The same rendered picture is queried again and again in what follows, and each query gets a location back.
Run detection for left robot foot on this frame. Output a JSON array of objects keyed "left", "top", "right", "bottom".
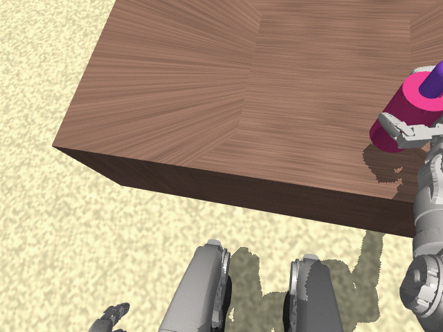
[{"left": 210, "top": 276, "right": 232, "bottom": 332}]

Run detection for left robot hand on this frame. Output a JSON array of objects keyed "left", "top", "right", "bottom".
[{"left": 88, "top": 303, "right": 130, "bottom": 332}]

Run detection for right robot arm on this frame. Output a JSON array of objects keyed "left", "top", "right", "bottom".
[{"left": 399, "top": 142, "right": 443, "bottom": 332}]

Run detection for bottle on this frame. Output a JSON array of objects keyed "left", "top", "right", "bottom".
[{"left": 370, "top": 61, "right": 443, "bottom": 153}]

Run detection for right robot hand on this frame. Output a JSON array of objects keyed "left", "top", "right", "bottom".
[{"left": 378, "top": 66, "right": 443, "bottom": 149}]

